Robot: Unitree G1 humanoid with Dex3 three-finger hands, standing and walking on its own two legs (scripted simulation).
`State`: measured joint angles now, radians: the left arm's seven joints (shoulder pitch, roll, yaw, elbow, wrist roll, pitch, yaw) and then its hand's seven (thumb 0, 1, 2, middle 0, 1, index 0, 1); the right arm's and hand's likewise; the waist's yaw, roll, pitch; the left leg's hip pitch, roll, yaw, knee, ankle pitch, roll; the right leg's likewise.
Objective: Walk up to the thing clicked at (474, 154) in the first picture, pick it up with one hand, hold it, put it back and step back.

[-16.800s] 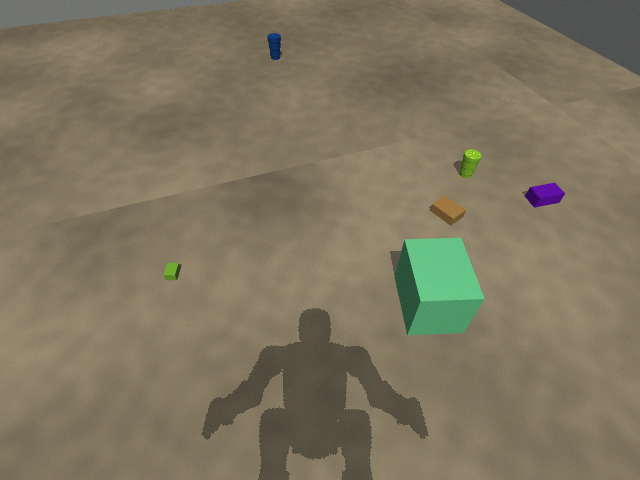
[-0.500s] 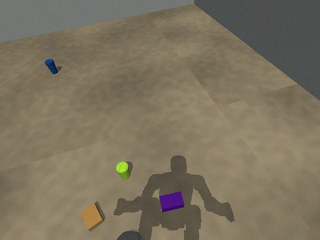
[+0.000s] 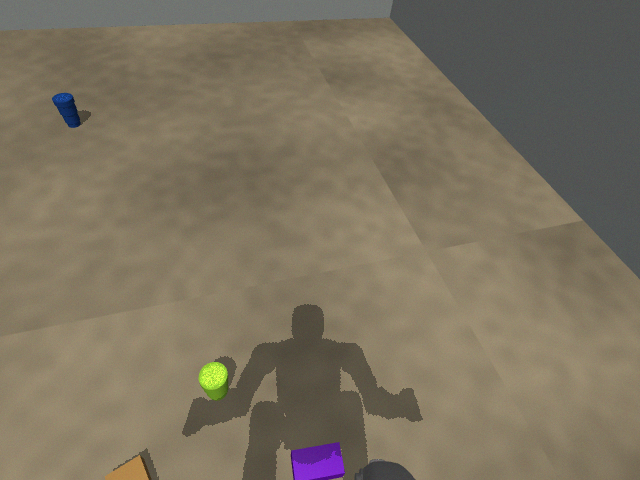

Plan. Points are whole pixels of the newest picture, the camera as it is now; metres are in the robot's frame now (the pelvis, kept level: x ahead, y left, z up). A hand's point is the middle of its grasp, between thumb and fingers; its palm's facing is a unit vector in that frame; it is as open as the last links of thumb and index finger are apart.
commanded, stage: walk up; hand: left
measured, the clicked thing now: (215, 383) +0.49 +0.25 -0.71
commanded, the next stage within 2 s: none
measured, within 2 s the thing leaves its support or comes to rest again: neither
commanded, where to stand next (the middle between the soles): +0.18 -0.01 m, yaw -1 degrees
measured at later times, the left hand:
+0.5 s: hand out of the picture +0.15 +0.25 -0.13, palm faces -0.03 -0.89 -0.45, open 7.4 cm
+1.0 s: hand out of the picture +0.15 +0.26 -0.16, palm faces +0.00 -0.93 -0.36, open 7.4 cm
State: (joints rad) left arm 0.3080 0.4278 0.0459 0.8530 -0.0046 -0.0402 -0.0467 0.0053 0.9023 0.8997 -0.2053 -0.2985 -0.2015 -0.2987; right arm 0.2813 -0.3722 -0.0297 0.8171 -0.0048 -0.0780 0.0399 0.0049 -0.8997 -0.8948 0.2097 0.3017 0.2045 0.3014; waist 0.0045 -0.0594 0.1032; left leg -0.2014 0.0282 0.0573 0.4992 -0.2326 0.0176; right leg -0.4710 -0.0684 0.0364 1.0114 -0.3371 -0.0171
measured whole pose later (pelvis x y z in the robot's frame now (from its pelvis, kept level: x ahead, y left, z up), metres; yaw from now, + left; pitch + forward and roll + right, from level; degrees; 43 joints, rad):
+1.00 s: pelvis +0.12 -0.01 +0.00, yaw +1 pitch -2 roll -1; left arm 0.20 0.37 0.00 1.10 0.01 -0.03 -0.01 0.00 0.90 0.90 -0.21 -0.30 -0.20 -0.30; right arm 0.09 -0.36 0.00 1.04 -0.01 0.01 0.03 0.01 -0.90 -0.90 0.21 0.30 0.20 0.30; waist 0.03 0.02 0.06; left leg -0.29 0.05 -0.01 0.55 -0.22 -0.02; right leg -0.23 -0.04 -0.03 0.51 -0.24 0.03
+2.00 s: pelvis +0.14 +0.00 +0.01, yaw -1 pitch -2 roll +0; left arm 0.09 0.35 0.01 1.17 0.01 -0.01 -0.01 0.00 0.90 0.90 -0.21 -0.30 -0.20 -0.30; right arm 0.08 -0.35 -0.01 1.16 -0.01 0.00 0.02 0.01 -0.90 -0.90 0.21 0.30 0.20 0.30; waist 0.00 0.01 0.06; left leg -0.15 0.03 0.03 0.35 -0.16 -0.01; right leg -0.12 -0.05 0.00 0.35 -0.19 0.05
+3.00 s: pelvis +0.15 -0.01 +0.01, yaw +0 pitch -2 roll +0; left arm 0.12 0.35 0.00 1.13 0.02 -0.01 -0.01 0.00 0.90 0.90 -0.21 -0.30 -0.20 -0.30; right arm 0.10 -0.36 -0.01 1.15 -0.01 0.00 0.02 0.01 -0.90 -0.90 0.21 0.30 0.20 0.30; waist 0.00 0.00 0.05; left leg -0.13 0.04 0.02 0.33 -0.16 -0.03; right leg -0.10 -0.04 -0.01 0.32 -0.19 0.03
